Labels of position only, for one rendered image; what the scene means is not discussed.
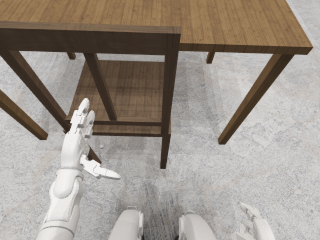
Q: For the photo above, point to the robot right hand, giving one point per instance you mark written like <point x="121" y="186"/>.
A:
<point x="258" y="230"/>

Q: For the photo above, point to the chair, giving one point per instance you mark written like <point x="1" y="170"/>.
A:
<point x="129" y="98"/>

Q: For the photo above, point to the left robot thigh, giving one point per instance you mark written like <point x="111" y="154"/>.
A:
<point x="129" y="226"/>

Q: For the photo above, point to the robot left hand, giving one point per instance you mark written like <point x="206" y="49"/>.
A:
<point x="76" y="142"/>

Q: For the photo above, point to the left robot forearm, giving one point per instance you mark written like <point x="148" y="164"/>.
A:
<point x="62" y="217"/>

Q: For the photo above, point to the table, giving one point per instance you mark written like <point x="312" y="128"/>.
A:
<point x="226" y="26"/>

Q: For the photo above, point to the left robot shin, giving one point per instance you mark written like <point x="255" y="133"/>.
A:
<point x="134" y="208"/>

